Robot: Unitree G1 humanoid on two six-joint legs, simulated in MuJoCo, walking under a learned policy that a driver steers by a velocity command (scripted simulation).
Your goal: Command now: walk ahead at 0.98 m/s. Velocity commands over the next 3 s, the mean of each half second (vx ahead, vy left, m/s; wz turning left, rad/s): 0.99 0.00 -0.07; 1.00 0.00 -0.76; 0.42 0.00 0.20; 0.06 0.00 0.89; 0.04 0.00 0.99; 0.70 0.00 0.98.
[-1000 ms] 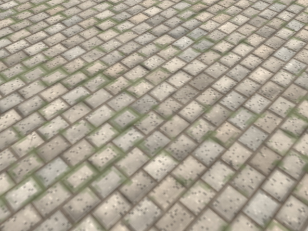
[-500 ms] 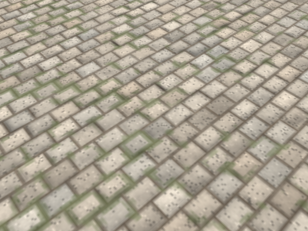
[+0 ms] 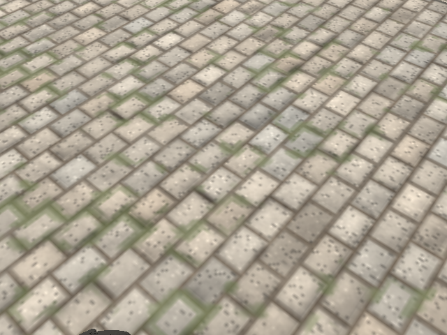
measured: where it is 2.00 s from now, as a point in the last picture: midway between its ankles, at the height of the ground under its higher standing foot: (266, 116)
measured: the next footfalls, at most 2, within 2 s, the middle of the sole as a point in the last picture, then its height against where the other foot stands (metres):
right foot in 0.14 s outside the picture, level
left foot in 0.60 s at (185, 242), level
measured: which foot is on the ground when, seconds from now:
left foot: down 0.00-0.16, up 0.18-0.58, down 0.60-1.00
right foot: up 0.00-0.12, down 0.14-0.58, up 0.60-1.00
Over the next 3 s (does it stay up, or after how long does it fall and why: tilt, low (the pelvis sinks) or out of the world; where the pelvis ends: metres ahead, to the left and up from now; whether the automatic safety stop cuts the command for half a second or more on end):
stays up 1.52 -0.05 0.00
